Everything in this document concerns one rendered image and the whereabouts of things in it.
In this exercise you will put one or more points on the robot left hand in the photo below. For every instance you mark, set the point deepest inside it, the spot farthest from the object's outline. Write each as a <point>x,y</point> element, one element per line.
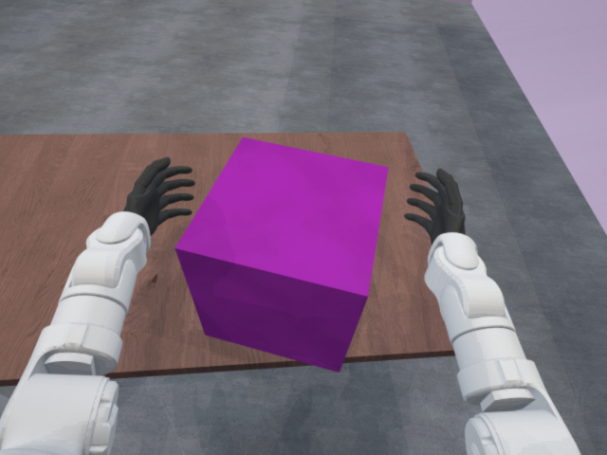
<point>145,198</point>

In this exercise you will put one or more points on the right robot upper arm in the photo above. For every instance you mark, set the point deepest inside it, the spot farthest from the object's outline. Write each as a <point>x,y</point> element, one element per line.
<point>521,432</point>

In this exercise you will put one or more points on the left robot upper arm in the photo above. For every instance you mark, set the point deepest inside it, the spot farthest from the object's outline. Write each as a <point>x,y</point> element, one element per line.
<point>63,414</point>

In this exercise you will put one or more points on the robot right hand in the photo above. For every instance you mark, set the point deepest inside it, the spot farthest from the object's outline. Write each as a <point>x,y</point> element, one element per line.
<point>447,213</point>

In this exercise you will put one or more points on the table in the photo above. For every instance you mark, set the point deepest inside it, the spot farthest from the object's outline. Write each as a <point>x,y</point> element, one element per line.
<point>55,190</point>

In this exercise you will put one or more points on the left robot forearm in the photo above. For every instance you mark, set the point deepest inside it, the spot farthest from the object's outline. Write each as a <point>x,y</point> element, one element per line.
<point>84,335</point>

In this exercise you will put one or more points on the carton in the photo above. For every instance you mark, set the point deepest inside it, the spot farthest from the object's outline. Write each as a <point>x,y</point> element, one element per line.
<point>279,256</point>

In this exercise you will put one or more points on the right robot forearm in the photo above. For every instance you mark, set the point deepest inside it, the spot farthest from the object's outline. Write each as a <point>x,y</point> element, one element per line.
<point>494,372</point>

